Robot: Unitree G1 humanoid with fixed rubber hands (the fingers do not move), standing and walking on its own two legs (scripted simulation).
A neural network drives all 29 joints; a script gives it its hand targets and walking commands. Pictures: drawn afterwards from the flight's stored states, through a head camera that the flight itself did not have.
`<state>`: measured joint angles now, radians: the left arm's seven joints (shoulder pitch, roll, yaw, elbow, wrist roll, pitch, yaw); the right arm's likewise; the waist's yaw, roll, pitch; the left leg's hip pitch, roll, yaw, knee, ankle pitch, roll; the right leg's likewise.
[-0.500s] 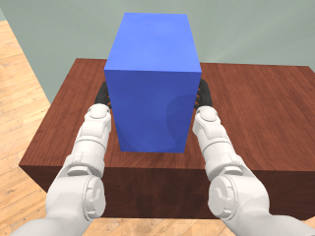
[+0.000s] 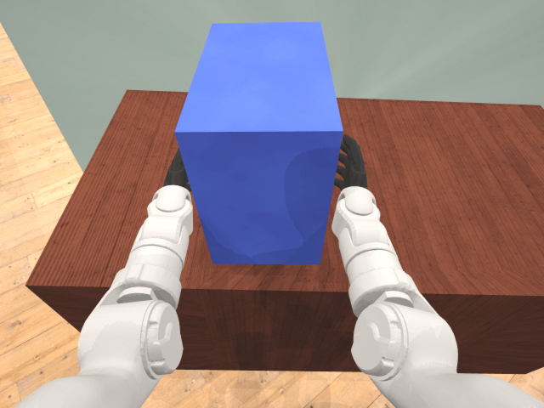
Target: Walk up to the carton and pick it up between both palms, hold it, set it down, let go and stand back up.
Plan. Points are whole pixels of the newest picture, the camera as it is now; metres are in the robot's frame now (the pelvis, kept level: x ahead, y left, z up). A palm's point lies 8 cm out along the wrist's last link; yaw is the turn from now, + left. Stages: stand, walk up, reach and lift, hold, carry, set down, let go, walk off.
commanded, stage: set down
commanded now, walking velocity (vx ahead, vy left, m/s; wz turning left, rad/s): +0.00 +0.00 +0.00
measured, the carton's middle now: (266, 144) +0.49 -0.01 +0.12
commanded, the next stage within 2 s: none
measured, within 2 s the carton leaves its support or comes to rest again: rests again in 1.22 s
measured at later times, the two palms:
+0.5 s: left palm (185, 195) +0.44 +0.13 +0.04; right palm (343, 194) +0.42 -0.14 +0.06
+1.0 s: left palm (197, 214) +0.45 +0.12 -0.02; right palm (340, 222) +0.42 -0.15 -0.01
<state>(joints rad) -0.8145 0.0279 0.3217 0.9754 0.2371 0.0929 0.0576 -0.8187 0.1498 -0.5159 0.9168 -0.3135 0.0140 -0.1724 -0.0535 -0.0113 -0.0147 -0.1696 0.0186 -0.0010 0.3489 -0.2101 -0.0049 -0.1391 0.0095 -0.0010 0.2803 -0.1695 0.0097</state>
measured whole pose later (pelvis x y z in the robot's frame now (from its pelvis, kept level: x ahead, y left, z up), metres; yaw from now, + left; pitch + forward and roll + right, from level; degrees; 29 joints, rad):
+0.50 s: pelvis +0.01 +0.00 +0.00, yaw +0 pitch +9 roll -1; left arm -0.82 0.03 0.35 1.03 0.24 -0.04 0.06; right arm -0.81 0.18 -0.59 0.92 -0.40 -0.10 -0.16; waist -0.07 -0.01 -0.03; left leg -0.30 0.01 0.00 0.36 -0.21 0.00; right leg -0.27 0.00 0.00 0.28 -0.17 0.02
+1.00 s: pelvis +0.02 +0.01 -0.01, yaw +0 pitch +24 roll -1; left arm -0.86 0.03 0.35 1.15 0.23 -0.25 0.07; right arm -0.78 0.17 -0.67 1.00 -0.45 -0.33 -0.16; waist -0.07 -0.01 -0.13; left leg -0.64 0.01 0.00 0.45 -0.20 -0.01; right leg -0.58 0.00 0.00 0.32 -0.16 0.02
